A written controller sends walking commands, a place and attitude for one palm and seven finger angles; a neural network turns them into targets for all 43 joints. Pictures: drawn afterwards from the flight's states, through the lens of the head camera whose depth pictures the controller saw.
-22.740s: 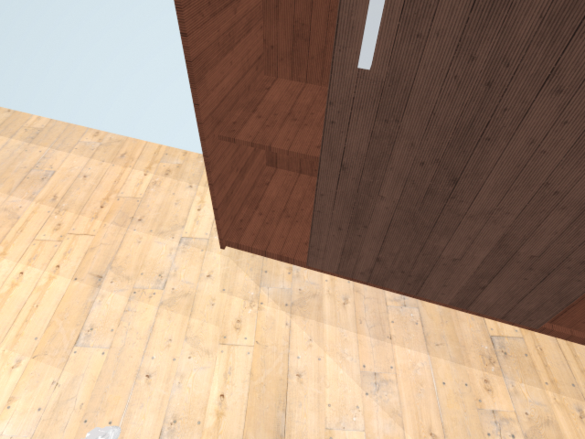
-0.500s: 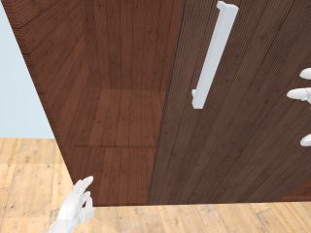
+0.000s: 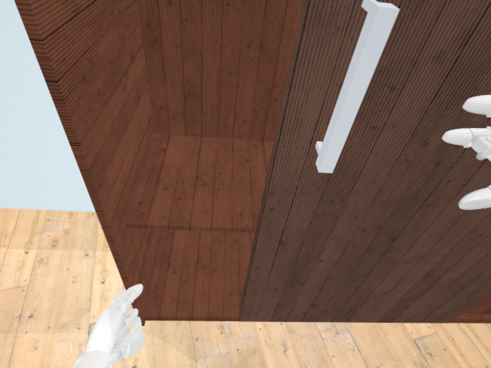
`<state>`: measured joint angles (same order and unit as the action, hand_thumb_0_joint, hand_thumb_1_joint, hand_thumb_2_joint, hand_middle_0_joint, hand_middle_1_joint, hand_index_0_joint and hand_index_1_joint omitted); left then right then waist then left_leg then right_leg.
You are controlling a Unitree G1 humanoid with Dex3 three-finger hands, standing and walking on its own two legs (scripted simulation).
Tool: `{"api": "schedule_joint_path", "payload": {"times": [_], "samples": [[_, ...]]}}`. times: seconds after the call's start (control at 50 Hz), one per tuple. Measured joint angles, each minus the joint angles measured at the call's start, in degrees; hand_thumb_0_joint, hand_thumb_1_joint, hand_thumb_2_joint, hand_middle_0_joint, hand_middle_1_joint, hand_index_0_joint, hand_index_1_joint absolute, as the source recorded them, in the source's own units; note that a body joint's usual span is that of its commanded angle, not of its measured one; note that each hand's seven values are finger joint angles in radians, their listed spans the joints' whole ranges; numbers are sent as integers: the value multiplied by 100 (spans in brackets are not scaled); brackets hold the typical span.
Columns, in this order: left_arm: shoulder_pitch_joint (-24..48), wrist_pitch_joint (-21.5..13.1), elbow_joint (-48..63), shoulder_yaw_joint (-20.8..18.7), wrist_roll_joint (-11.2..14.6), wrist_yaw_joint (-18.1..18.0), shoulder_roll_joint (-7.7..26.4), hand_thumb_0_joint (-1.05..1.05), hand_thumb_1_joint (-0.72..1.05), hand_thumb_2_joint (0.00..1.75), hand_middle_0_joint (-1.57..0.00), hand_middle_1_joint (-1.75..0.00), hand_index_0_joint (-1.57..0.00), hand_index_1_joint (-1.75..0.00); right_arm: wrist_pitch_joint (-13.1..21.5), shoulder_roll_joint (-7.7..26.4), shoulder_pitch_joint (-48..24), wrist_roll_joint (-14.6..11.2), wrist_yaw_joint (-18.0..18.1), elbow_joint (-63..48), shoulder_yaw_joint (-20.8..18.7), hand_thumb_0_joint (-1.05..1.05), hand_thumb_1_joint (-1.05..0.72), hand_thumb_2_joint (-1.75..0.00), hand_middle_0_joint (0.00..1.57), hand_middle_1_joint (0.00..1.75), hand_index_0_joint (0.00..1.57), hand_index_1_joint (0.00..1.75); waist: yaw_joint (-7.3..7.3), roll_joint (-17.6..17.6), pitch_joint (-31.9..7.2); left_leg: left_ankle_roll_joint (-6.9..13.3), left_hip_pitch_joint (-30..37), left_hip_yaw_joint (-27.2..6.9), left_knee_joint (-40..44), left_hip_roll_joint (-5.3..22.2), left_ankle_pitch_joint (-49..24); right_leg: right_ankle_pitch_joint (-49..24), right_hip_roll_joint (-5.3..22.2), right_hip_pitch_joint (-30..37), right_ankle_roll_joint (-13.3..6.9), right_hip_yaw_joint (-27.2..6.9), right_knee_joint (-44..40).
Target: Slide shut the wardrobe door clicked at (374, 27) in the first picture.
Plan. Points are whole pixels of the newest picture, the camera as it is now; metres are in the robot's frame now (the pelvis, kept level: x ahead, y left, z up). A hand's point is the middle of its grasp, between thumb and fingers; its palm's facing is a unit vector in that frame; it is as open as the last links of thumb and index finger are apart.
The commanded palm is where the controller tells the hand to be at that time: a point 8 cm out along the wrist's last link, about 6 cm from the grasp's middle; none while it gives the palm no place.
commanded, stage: move the hooked fingers beside the handle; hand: right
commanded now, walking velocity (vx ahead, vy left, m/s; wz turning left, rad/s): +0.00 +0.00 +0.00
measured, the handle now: (344, 95) +0.45 -0.12 +0.27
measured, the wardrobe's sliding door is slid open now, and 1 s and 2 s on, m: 0.36 0.36 0.36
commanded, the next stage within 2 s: feel for the door with the fingertips in 1.92 s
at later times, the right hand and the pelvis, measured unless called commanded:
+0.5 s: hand (436, 136) +0.35 -0.22 +0.27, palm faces +0.00 +0.99 -0.10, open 14.0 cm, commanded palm +0.33 -0.27 +0.27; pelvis +0.00 +0.00 +0.00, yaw +0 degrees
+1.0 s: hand (401, 122) +0.39 -0.19 +0.27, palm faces -0.01 +1.00 -0.07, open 14.0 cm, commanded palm +0.37 -0.23 +0.27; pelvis +0.01 +0.00 +0.00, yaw +0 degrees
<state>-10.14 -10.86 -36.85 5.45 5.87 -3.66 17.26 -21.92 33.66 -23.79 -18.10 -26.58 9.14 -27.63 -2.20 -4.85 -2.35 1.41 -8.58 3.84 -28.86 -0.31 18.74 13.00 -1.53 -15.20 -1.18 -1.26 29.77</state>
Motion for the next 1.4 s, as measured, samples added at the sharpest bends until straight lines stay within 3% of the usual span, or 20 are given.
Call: {"api": "schedule_joint_path", "payload": {"times": [0.24, 0.36, 0.54, 0.74, 1.06, 1.26, 1.4], "samples": [[14, 106, -46, -14, -14, 28, -46, 1, 91, 90, -20, -30, -20, -30, -117, -320, -12, 0, 304, -321, 215, -1, 50, -30, 31, 120, 30, 120, -8, 5, -45, -17, 19, -49, -13, 33, 46, 30, -28, 57, -15, 49, -46], [116, 160, -82, 0, -24, -9, -76, 1, 91, 90, -20, -30, -20, -30, -206, -400, -349, 113, 484, -4, 413, -1, 50, -30, 31, 120, 31, 120, -29, 21, -19, -9, 40, -11, 4, 34, 41, 15, -35, 61, -8, 10, -55], [141, 220, -105, -1, -42, -9, -98, 1, 91, 90, -20, -30, -20, -30, -101, -591, -811, 198, 673, 337, 725, -1, 50, -30, 30, 120, 30, 120, 2, 36, 0, 0, 68, -3, 72, 35, 7, -28, -37, 95, -1, -1, -135], [-19, 325, -104, -50, -61, 17, -94, 1, 91, 90, -20, -30, -20, -30, -57, -634, -1001, 331, 901, 629, 722, -1, 50, -30, 30, 120, 30, 120, 121, 63, 11, 18, 70, -75, 125, 3, -15, -33, 0, 136, 13, 64, -212], [-31, 376, -269, -126, -69, -8, -79, 1, 91, 90, -20, -30, -20, -30, -48, -961, -1417, 409, 1260, 915, 1076, -1, 50, -30, 30, 120, 30, 120, 122, 78, 30, 26, 100, -65, 152, -4, -33, -56, 5, 165, 20, 52, -242], [-85, 514, -156, -107, -86, 66, -163, 1, 91, 90, -20, -30, -20, -30, -33, -919, -1473, 509, 1377, 1191, 939, -1, 50, -30, 31, 120, 30, 120, 219, 74, -79, 37, 102, -166, 228, -41, -85, -85, 51, 221, 30, 146, -351], [-181, 540, -185, -142, -57, 36, -102, 1, 91, 90, -20, -30, -20, -30, 1, -905, -1245, 474, 1316, 968, 919, -1, 50, -30, 30, 120, 30, 120, 165, 89, -39, 40, 149, -134, 237, -47, -82, -73, 53, 236, 30, 114, -317]]}}
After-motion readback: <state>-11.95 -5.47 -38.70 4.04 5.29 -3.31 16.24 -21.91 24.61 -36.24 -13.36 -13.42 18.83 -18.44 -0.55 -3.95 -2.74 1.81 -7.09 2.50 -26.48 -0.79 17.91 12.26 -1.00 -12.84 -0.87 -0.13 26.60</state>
